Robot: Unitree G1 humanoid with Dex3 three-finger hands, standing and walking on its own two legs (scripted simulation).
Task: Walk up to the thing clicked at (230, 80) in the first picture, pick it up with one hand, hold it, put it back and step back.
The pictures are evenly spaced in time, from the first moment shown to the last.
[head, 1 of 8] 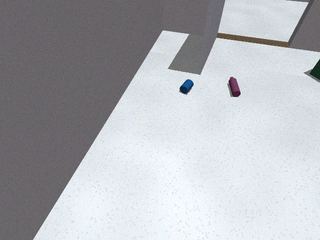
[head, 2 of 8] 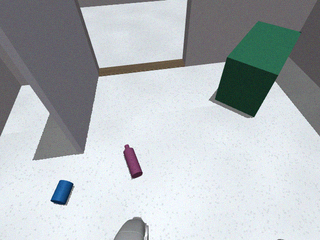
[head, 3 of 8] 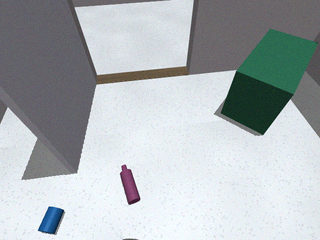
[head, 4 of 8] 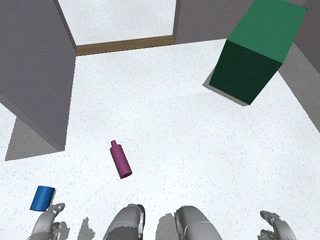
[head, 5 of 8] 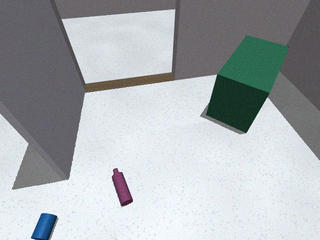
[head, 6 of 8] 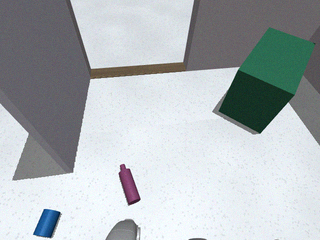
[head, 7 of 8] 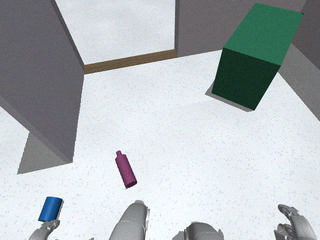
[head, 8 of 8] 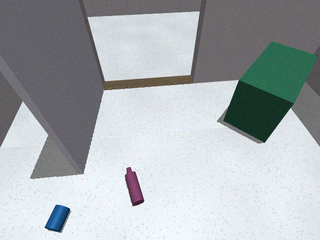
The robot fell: no
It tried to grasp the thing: no
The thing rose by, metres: 0.00
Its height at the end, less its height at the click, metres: +0.00
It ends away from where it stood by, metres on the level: 0.00
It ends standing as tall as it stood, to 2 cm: yes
